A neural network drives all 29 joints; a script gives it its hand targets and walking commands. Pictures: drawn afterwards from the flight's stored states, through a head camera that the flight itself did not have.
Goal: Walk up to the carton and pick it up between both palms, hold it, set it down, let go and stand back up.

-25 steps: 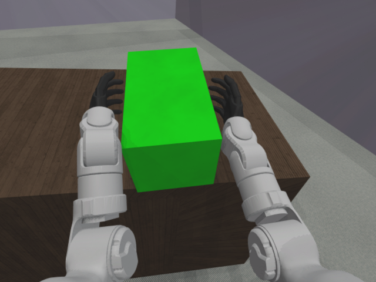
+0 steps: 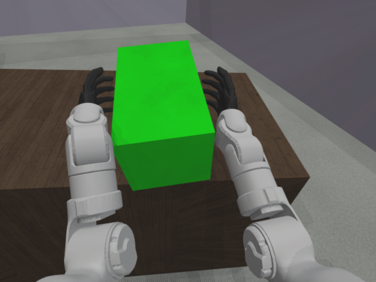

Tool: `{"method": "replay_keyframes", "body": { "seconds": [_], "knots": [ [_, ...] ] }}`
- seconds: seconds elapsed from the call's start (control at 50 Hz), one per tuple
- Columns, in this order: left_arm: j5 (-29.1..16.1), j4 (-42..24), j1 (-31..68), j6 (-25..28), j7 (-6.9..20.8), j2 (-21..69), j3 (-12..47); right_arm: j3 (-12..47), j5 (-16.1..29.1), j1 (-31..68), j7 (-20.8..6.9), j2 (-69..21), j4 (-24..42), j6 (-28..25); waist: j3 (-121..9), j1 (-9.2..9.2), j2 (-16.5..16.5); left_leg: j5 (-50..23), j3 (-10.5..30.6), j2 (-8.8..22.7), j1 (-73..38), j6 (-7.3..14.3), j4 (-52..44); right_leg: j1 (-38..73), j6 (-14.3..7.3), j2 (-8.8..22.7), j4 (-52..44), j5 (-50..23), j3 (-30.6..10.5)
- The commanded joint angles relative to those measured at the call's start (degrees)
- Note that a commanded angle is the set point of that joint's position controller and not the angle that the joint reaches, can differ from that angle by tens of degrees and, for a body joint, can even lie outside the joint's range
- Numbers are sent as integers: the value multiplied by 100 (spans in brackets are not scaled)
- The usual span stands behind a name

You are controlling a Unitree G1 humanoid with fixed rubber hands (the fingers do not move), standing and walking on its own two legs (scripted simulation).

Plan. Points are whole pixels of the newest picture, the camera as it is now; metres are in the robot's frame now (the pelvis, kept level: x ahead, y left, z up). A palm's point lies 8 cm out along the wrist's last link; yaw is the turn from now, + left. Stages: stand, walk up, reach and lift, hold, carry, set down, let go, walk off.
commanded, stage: hold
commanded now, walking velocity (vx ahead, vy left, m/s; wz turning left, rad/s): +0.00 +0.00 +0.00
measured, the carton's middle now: (162, 110) +0.43 +0.01 +0.17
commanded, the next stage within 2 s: none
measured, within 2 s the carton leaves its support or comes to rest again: neither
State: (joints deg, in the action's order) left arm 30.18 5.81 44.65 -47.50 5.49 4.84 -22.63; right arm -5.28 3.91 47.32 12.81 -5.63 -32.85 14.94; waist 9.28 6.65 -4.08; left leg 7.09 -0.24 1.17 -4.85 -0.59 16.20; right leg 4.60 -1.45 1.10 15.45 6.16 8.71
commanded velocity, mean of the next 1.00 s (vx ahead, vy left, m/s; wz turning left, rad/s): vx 0.00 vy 0.00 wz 0.00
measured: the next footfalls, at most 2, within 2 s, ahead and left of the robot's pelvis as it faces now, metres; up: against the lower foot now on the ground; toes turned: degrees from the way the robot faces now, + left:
none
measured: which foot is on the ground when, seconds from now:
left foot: down 0.00-1.00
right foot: down 0.00-1.00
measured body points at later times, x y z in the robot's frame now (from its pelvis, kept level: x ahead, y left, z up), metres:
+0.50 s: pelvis +0.01 +0.01 +0.00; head -0.02 +0.04 +0.45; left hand +0.39 +0.16 +0.22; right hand +0.39 -0.11 +0.22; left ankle +0.04 +0.13 -0.75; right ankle +0.05 -0.10 -0.75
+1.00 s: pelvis +0.01 +0.00 +0.00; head -0.03 +0.01 +0.45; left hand +0.39 +0.14 +0.23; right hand +0.39 -0.12 +0.22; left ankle +0.04 +0.13 -0.75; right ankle +0.05 -0.10 -0.75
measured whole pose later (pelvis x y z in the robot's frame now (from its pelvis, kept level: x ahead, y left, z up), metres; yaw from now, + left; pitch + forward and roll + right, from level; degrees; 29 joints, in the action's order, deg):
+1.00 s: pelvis +0.01 +0.00 +0.00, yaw +0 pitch -15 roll +0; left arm 31.2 1.8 43.4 -48.1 6.0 5.9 -22.4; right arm -2.4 5.4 45.0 14.3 -5.1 -29.1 14.5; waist 10.9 7.3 -3.9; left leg 7.3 -0.9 1.6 -6.3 -0.6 15.7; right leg 6.3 -1.7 0.5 14.9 6.5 8.1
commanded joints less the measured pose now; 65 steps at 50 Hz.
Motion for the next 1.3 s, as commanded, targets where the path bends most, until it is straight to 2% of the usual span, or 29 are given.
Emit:
{"method": "replay_keyframes", "body": {
  "seconds": [0.0,0.1,0.2,0.3,0.42,0.5,0.58,0.84,0.94,1.08,1.28],
  "knots": [
    [-934,-42,3437,397,792,2308,2001,1566,240,3471,-579,-2465,959,-222,-2129,58,308,345,-514,-344,998,308,-503,1351,406,-238,-46,104,-101],
    [-871,-45,3320,362,828,2223,1840,1740,377,3437,-521,-2497,966,-204,-2214,-35,218,41,-525,-387,853,318,-410,1443,426,-234,-40,-205,-129],
    [-857,-281,3176,298,866,2218,1887,1964,566,3318,-444,-2511,1125,-168,-2228,-47,247,-326,-518,-401,683,264,-311,1511,430,-245,-10,-639,-142],
    [-896,-631,2988,240,895,2311,2146,2119,712,3103,-386,-2444,1355,-134,-2193,51,395,-771,-494,-364,489,139,-213,1537,398,-315,34,-933,-100],
    [-964,-997,2828,210,884,2454,2518,2149,747,2886,-390,-2293,1571,-125,-2117,193,608,-1111,-449,-266,404,-5,-179,1533,333,-418,100,-894,-17],
    [-976,-1084,2755,206,845,2530,2678,2064,683,2801,-445,-2173,1591,-144,-1993,249,722,-1035,-411,-177,512,-46,-263,1535,299,-467,141,-666,33],
    [-947,-1024,2700,206,810,2549,2682,1964,587,2807,-510,-2103,1558,-188,-1895,229,730,-786,-397,-128,678,-16,-381,1573,292,-475,167,-483,54],
    [-884,-689,2833,245,810,2263,2212,2033,450,3087,-498,-2332,1547,-312,-2188,-6,247,-305,-531,-324,524,261,-348,1431,384,-264,-18,-544,-60],
    [-834,-575,2869,230,866,2141,2021,2048,449,3070,-448,-2413,1463,-279,-2125,-47,162,-121,-554,-381,512,332,-359,1383,433,-174,-92,-559,-117],
    [-831,-602,2854,211,946,2148,2038,2044,503,2934,-378,-2412,1422,-215,-2003,41,249,-196,-539,-380,470,280,-341,1388,437,-169,-101,-671,-113],
    [-886,-878,2784,247,914,2375,2395,1997,520,2796,-429,-2243,1512,-264,-1961,185,553,-598,-485,-233,504,105,-351,1493,334,-359,48,-556,24]
  ]
}}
